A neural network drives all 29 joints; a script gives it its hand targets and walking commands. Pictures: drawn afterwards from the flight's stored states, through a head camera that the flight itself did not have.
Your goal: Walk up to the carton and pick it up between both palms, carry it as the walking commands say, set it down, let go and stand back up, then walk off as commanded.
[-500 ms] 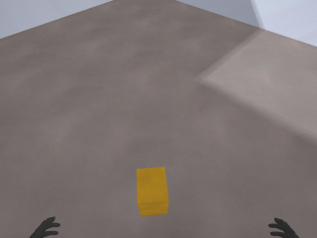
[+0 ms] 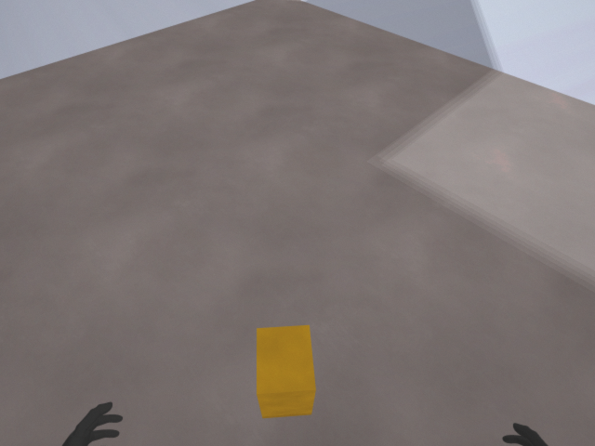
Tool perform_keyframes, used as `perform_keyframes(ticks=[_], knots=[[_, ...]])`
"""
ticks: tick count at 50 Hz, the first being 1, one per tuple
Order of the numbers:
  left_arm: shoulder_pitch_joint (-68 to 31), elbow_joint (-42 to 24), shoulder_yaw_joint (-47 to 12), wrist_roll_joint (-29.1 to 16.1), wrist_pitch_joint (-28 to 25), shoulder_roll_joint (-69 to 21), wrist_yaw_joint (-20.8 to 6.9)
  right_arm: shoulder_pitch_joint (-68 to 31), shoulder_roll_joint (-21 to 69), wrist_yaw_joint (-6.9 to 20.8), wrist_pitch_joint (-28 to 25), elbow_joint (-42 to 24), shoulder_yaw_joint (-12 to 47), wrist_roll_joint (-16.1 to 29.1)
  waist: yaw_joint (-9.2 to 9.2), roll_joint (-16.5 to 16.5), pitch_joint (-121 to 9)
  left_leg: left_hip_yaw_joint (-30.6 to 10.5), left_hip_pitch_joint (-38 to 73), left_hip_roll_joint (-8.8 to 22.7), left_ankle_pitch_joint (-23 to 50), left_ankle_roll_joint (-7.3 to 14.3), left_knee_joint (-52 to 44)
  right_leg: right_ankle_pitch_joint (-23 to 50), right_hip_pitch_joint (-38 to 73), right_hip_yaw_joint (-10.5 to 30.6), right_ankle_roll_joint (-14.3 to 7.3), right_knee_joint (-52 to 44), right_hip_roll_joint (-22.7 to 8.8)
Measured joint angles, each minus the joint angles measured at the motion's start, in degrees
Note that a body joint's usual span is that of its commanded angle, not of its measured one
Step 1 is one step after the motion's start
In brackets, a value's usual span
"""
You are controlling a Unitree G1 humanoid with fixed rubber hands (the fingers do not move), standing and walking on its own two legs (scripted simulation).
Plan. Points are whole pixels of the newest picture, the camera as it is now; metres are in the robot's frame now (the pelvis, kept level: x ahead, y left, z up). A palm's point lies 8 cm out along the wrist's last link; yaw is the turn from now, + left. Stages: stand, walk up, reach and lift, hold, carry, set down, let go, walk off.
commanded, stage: walk up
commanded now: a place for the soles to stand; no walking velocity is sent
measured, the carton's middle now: (285, 373) +0.42 +0.03 -0.65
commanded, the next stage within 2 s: reach and lift in 0.28 s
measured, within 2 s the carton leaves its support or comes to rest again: neither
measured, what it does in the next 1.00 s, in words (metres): lowers itself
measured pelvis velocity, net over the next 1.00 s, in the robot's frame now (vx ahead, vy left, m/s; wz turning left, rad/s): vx -0.05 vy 0.01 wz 0.07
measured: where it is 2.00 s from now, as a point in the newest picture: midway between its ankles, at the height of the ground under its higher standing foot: outside the picture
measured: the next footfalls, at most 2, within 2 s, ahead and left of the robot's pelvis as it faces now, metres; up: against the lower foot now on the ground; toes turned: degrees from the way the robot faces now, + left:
none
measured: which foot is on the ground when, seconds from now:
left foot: down 0.00-1.00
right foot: down 0.00-1.00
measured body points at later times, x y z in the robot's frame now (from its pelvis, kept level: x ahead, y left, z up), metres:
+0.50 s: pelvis -0.01 +0.00 -0.01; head +0.07 +0.00 +0.43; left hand +0.15 +0.31 -0.10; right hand +0.19 -0.30 -0.10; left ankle -0.02 +0.14 -0.74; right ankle +0.02 -0.11 -0.74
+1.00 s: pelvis -0.05 +0.01 -0.06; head +0.12 +0.02 +0.36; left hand +0.26 +0.27 -0.16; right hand +0.28 -0.24 -0.16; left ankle -0.02 +0.14 -0.74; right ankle +0.02 -0.11 -0.74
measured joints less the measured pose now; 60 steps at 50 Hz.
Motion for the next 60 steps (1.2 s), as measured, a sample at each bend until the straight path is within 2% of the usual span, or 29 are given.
perform_keyframes(ticks=[14, 18, 20, 24, 30, 38, 45, 53, 60], knots=[[0.36, 0.50, 0.23, 0.04, 0.15, -0.07, 0.24, -0.39, 0.43, -0.08, 0.46, 0.21, -0.11, -0.21, 0.28, 0.39, -0.03, -1.20, 0.91, 0.08, 0.31, -0.35, -1.31, 0.02, 1.54, -1.28, -0.21, -1.63, -0.05], [1.35, -14.85, 5.14, 3.47, 4.36, -1.98, -1.79, 1.31, 2.24, 2.30, 6.31, -16.09, -5.02, -2.51, -0.49, 0.26, 4.39, -4.37, -2.63, -1.31, -1.62, -0.07, 4.34, -2.50, -0.96, -3.04, 0.21, 3.76, -1.19], [0.86, -18.91, 7.56, 4.96, 6.84, -3.29, -2.39, -0.51, 3.51, 3.11, 9.11, -20.67, -7.17, -3.76, -0.71, 0.30, 6.34, -4.86, -4.26, -1.80, -2.02, -0.11, 6.11, -3.14, -2.48, -3.37, 0.28, 5.64, -1.71], [0.97, -23.75, 9.39, 5.37, 9.75, -4.50, -2.70, -3.41, 5.19, 3.55, 12.45, -24.32, -9.46, -4.49, -0.86, 0.59, 8.56, -5.37, -7.59, -2.25, -2.99, 0.43, 9.16, -3.85, -5.31, -3.63, 0.80, 8.06, -2.17], [0.44, -28.45, 8.26, 3.22, 11.00, -4.97, -2.32, -4.67, 6.46, 3.87, 14.09, -26.27, -10.27, -2.55, -0.74, 0.77, 7.59, -6.21, -14.49, -2.35, -5.51, 0.80, 15.36, -5.57, -11.17, -4.01, 1.22, 12.48, -2.27], [-8.24, -27.28, 6.43, 2.45, 12.40, -7.25, 0.44, -12.02, 6.87, 4.16, 15.11, -23.97, -9.25, -1.83, -1.01, 0.50, 3.87, -6.71, -24.90, -2.56, -7.66, 1.11, 22.50, -7.18, -21.08, -3.82, 1.51, 18.62, -2.31], [-15.61, -24.50, 7.69, 1.44, 12.26, -9.73, 2.46, -18.89, 7.67, 4.04, 14.71, -22.14, -8.79, -1.25, -0.67, 0.67, 1.97, -6.40, -34.71, -2.83, -7.69, 1.27, 26.75, -7.18, -31.30, -2.86, 1.58, 23.21, -2.30], [-24.82, -23.57, 9.72, 0.28, 13.15, -10.44, 3.02, -28.67, 8.54, 2.82, 16.06, -22.26, -8.99, -0.66, 0.42, 0.81, 1.24, -5.96, -44.97, -3.18, -6.20, 1.20, 29.28, -5.91, -42.24, -1.73, 1.56, 26.62, -2.25], [-33.15, -21.37, 10.70, -0.29, 13.12, -10.29, 3.21, -38.43, 9.07, 1.75, 16.53, -19.33, -9.69, -0.40, 1.08, 0.64, 0.41, -6.36, -52.27, -3.58, -5.04, 0.90, 30.67, -5.14, -49.72, -1.58, 1.36, 28.57, -2.30]])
